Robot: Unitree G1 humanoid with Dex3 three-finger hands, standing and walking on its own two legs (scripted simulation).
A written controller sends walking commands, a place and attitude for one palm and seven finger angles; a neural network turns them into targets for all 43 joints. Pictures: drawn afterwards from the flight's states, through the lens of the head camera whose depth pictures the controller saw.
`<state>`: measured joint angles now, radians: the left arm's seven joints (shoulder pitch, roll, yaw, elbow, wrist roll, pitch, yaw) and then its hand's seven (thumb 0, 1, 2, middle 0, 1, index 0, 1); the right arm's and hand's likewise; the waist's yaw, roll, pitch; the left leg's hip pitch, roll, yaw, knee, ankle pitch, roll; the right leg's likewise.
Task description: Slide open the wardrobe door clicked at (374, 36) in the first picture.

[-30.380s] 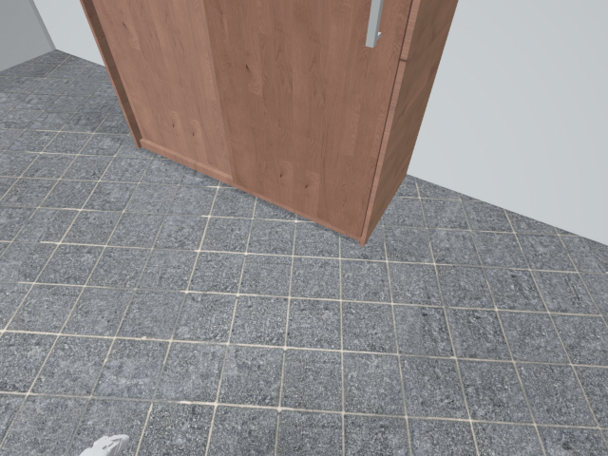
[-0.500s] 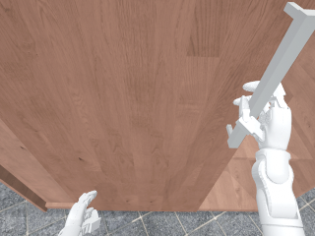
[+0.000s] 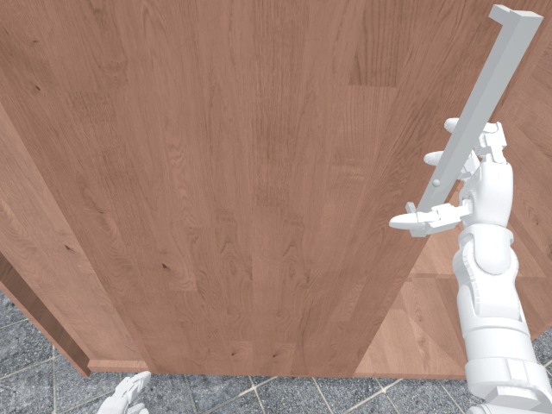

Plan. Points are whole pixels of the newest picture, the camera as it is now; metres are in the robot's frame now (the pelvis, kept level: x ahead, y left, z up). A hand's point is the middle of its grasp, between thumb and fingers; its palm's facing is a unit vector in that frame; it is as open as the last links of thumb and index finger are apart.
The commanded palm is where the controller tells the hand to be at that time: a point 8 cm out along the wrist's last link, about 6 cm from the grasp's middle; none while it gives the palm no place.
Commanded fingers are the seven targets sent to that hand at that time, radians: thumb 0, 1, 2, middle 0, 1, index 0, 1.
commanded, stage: loosen the grip on the handle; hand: right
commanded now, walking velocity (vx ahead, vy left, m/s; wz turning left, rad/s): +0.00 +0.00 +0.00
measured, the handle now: (451, 141) +0.42 -0.19 +0.25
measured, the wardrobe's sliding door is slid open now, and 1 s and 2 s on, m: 0.43 0.43 0.43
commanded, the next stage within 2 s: slip the hand off the handle in 0.12 s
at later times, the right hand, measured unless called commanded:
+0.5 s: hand (467, 187) +0.37 -0.21 +0.21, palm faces +0.19 +0.98 -0.08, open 14.8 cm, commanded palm +0.35 -0.26 +0.19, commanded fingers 0.00 0.55 -0.20 0.25 1.15 0.25 1.15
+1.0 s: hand (503, 207) +0.34 -0.25 +0.20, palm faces +0.17 +0.98 -0.10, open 14.7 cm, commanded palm +0.30 -0.29 +0.19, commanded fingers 0.00 0.55 -0.20 0.25 1.15 0.25 1.15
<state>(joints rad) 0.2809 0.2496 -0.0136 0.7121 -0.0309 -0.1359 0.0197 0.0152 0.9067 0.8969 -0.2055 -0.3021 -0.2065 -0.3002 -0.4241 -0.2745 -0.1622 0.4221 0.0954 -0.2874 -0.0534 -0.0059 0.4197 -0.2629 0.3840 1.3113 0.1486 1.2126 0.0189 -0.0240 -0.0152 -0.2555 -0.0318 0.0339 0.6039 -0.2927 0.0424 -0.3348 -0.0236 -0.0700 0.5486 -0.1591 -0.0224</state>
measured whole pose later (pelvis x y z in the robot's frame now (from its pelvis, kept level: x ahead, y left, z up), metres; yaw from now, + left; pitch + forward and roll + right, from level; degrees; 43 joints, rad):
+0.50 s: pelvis +0.04 +0.00 +0.00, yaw +1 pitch +0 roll +0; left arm 0.19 0.24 -0.02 0.66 -0.03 -0.13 0.05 0.02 0.91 0.90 -0.20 -0.30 -0.21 -0.30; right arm -0.23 -0.30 -0.27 0.20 0.20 -0.27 0.08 -0.01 0.55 -0.20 0.34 1.20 0.24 1.14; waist -0.03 -0.03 -0.05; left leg -0.26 -0.04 0.02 0.58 -0.33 0.04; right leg -0.35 -0.01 -0.05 0.57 -0.22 -0.02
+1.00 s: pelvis +0.03 -0.02 +0.00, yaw +0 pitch +0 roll +1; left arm 0.25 0.25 -0.03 0.67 -0.05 -0.13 0.07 0.02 0.91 0.90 -0.21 -0.30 -0.21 -0.30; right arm -0.15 -0.35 -0.33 0.13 0.26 -0.26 0.19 -0.01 0.55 -0.20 0.25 1.15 0.25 1.15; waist -0.03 -0.04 -0.05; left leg -0.27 -0.03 0.02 0.61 -0.34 0.02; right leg -0.38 0.00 -0.05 0.61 -0.24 -0.04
